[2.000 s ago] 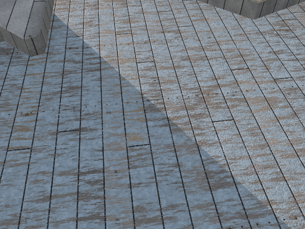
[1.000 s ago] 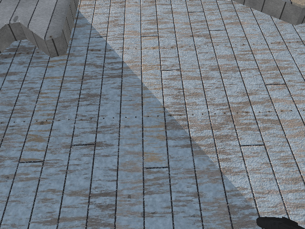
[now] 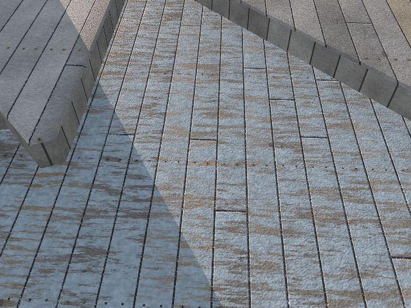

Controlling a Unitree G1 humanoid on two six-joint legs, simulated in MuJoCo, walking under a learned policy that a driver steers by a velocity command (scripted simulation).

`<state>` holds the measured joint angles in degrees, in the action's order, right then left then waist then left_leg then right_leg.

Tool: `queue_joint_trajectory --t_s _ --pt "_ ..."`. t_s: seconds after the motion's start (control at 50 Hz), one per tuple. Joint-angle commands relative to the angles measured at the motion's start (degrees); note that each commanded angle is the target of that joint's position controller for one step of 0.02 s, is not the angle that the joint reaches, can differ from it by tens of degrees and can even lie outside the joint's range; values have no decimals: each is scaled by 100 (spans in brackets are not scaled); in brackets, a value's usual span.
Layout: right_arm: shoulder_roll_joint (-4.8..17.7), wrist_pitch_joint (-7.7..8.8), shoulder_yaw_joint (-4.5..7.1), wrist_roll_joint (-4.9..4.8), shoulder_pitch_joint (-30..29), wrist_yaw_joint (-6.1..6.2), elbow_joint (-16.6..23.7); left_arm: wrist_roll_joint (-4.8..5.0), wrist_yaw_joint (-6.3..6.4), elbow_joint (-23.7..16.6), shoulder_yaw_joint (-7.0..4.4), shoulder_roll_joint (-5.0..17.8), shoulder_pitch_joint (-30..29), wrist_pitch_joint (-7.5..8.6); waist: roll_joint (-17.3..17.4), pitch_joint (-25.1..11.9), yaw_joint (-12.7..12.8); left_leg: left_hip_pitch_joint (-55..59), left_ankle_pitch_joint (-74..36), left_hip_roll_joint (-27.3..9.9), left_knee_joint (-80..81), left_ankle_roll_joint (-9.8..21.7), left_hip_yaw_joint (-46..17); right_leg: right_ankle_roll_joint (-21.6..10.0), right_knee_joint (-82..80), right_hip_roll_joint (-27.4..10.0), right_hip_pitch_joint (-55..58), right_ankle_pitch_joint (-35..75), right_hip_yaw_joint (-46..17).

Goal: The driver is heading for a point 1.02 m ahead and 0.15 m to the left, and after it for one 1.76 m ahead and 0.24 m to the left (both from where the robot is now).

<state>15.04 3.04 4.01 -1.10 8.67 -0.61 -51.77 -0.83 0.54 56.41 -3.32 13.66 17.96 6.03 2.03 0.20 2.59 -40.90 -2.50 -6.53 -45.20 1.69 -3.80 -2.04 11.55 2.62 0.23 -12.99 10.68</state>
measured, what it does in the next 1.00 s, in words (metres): walks ahead, turning left: left foot, then right foot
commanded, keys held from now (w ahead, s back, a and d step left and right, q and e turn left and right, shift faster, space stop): w+q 0.30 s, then w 0.70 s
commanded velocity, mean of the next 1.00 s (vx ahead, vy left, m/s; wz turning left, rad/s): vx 0.50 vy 0.00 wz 0.28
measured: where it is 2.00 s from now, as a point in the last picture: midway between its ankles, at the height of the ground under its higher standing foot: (168, 155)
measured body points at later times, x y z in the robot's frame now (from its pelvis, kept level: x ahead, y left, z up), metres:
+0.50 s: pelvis +0.29 +0.07 +0.00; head +0.31 +0.09 +0.45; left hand +0.41 +0.37 -0.10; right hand +0.41 -0.18 -0.11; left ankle +0.24 +0.13 -0.74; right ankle +0.49 -0.08 -0.68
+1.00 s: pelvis +0.58 +0.08 +0.00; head +0.61 +0.08 +0.45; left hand +0.54 +0.35 -0.12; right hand +0.81 -0.13 -0.11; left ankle +0.64 +0.28 -0.68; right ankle +0.59 +0.00 -0.74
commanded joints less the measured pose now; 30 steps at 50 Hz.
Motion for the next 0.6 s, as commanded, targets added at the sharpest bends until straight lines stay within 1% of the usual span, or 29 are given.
queue_joint_trajectory --t_s 0.02,0.06,0.08,0.1,0.12,0.14,0.16,0.18,0.2,0.22,0.24,0.26,0.28,0.3,0.32,0.34,0.36,0.38,0.42,0.44,0.48,0.5,0.54,0.6 --pt "89 54 -46 16 -686 -116 557 59 84 -259 -181 909 7 15 -349 499 90 42 -298 25 587 57 310 -691 -532 -1699 -207 1757 -259" --pt "108 47 -54 1 -944 -193 764 104 92 -205 -209 948 166 -85 -345 574 143 -205 63 84 810 159 439 -650 -268 -1861 362 2132 -156" --pt "132 44 -47 -7 -1008 -236 860 128 98 -203 -228 988 173 -137 -385 571 116 -209 323 136 882 226 528 -609 -89 -1935 567 2482 -103" --pt "189 42 -23 -16 -985 -277 935 143 109 -238 -248 1053 97 -184 -458 507 26 -18 600 244 941 313 667 -547 163 -1968 673 3182 -14" --pt "287 33 24 -21 -867 -306 981 151 130 -291 -276 1145 5 -226 -581 341 -101 341 895 426 930 414 858 -480 523 -1974 736 4181 71" --pt "428 17 98 -26 -569 -318 972 156 158 -343 -302 1231 -70 -273 -717 90 -305 848 1198 656 874 528 1042 -411 1077 -1954 758 5174 146" --pt "650 8 225 -50 86 -313 853 154 180 -393 -312 1288 -164 -327 -750 -279 -685 1721 1277 907 986 686 1149 -308 2012 -1852 598 5711 231" --pt "1018 -7 427 -63 1024 -238 632 161 193 -461 -286 1266 -232 -336 -570 -771 -1169 3225 946 1027 1381 925 930 -84 3359 -1604 -139 5128 327" --pt "1609 -64 601 -47 1636 -91 514 23 165 -669 -166 869 -24 -253 502 -1329 -1123 5092 1169 -200 1515 1477 -1178 212 5365 -1091 -2093 2115 335" --pt "1826 11 568 -15 1468 -118 664 43 57 -906 44 309 235 4 1258 -2057 -647 6366 1719 -1321 2525 2503 -4432 389 6890 110 -3890 -2134 -895" --pt "1285 53 417 38 1548 -123 682 269 -36 -1045 -79 832 -505 213 566 -1867 -986 6415 1744 -1154 2805 2137 -4033 217 7094 -228 -4587 -1896 -1676" --pt "1015 106 352 29 1279 -107 693 361 -70 -1139 -89 892 -802 319 344 -1156 -904 5730 1345 -962 2779 1873 -3081 68 6764 -493 -4805 -1370 -1599" --pt "884 139 309 -4 874 -113 794 239 -25 -1088 -97 843 -836 352 -254 -764 -628 4864 679 -692 2760 1672 -2420 54 6212 -743 -4481 -977 -1573" --pt "712 142 256 25 524 -109 894 100 16 -1071 -160 900 -829 298 -310 -522 -402 4112 331 -539 2919 1585 -2042 98 5763 -889 -4080 -704 -1538" --pt "622 145 211 86 337 -86 979 101 7 -1046 -191 930 -685 205 -150 -461 -219 3601 4 -467 3063 1616 -1850 154 5599 -1000 -3665 -599 -1567" --pt "605 152 196 89 287 -62 999 98 3 -1032 -196 877 -565 124 -112 -396 -133 3319 -232 -414 3162 1608 -1654 233 5352 -1041 -3500 -550 -1518" --pt "620 166 192 69 361 -32 978 69 2 -1025 -182 781 -552 60 -89 -338 -117 3113 -485 -340 3225 1583 -1394 309 5099 -1056 -3440 -434 -1428" --pt "696 173 206 56 462 11 940 39 11 -1067 -160 697 -671 17 -62 -255 -139 2975 -635 -258 3299 1545 -1162 386 4783 -1038 -3474 -166 -1340" --pt "814 174 223 52 704 79 850 8 15 -1214 -118 598 -1095 -8 -14 -111 -290 2891 -799 -150 3388 1415 -887 485 3975 -997 -3601 570 -1254" --pt "827 168 220 49 784 96 817 12 2 -1266 -97 552 -1279 -3 35 -91 -368 2908 -778 -63 3385 1312 -752 482 3537 -947 -3559 987 -1233" --pt "829 160 208 36 918 111 758 52 -42 -1350 -60 495 -1631 27 121 -38 -539 2924 -436 58 3394 1133 -560 430 2714 -800 -3354 1746 -1173" --pt "836 162 202 29 1008 111 715 78 -67 -1395 -46 484 -1811 44 160 9 -628 2956 -164 52 3420 1083 -559 401 2419 -723 -3268 2024 -1133" --pt "843 164 190 24 1183 101 610 123 -113 -1491 -37 527 -2094 67 231 149 -756 3174 186 -99 3423 1068 -705 331 2090 -654 -3290 2210 -1145" --pt "851 112 192 19 1419 120 466 123 -206 -1657 -42 636 -2374 126 229 270 -812 3994 -125 -439 3074 1052 -957 133 1761 -592 -3709 1712 -1192"
Keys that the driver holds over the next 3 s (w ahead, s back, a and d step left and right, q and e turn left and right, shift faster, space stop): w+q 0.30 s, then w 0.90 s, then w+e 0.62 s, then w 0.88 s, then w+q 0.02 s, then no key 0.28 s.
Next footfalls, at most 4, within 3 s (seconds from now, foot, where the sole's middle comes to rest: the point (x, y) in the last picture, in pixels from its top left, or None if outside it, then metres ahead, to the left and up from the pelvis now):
0.18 left None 0.28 0.14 -0.78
0.70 right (221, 273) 0.62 0.01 -0.78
1.24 left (140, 215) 0.84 0.32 -0.78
1.78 right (198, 153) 1.16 0.11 -0.78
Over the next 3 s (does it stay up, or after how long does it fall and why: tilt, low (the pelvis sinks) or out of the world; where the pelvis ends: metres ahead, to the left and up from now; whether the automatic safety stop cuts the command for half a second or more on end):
stays up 1.65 0.15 -0.01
